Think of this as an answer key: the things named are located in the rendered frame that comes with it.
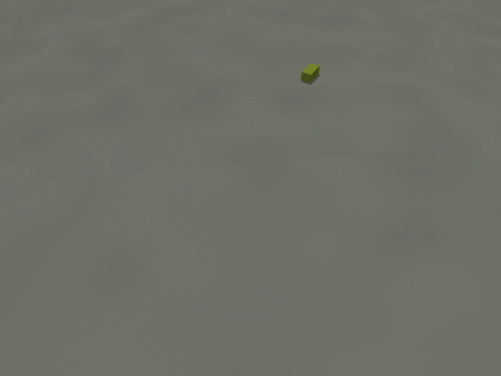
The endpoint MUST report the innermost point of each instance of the carton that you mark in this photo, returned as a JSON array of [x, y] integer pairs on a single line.
[[310, 72]]

